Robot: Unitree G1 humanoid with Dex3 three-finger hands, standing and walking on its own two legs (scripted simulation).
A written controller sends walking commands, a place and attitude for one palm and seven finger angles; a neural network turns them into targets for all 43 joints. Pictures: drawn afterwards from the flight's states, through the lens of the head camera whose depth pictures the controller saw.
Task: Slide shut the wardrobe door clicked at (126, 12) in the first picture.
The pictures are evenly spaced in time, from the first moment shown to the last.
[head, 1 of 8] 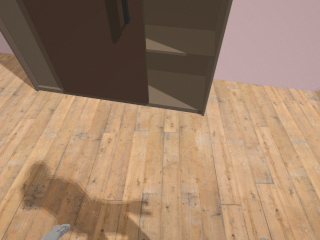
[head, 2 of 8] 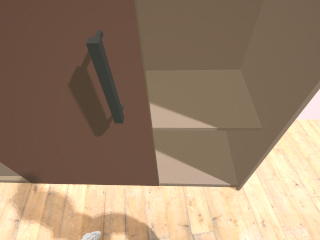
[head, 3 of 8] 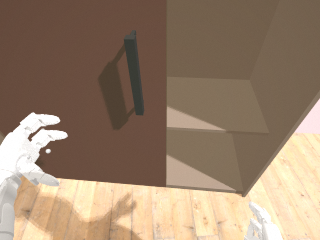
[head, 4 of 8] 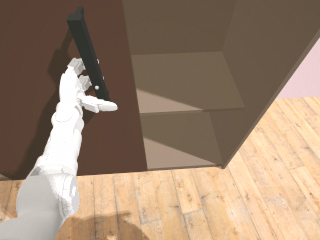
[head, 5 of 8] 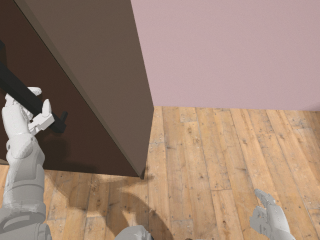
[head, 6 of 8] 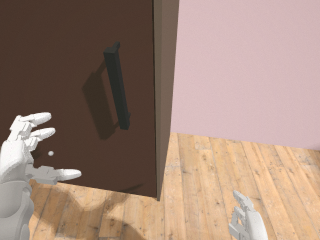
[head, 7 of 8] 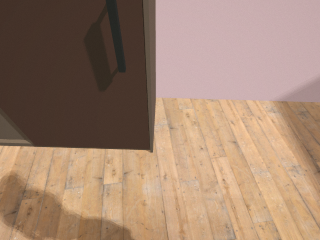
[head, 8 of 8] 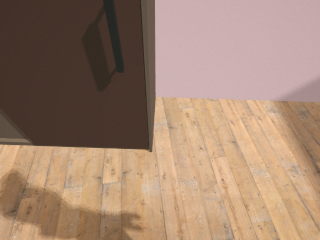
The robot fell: no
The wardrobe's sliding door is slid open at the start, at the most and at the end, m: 0.48 0.48 0.00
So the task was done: yes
